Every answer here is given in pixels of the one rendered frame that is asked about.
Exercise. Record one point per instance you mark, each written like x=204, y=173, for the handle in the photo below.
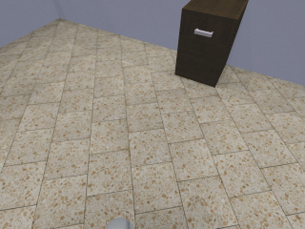
x=204, y=33

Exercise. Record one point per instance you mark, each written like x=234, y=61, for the robot left thigh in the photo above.
x=119, y=223

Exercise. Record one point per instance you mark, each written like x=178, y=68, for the cabinet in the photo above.
x=202, y=61

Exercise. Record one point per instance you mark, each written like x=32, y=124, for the drawer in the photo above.
x=221, y=31

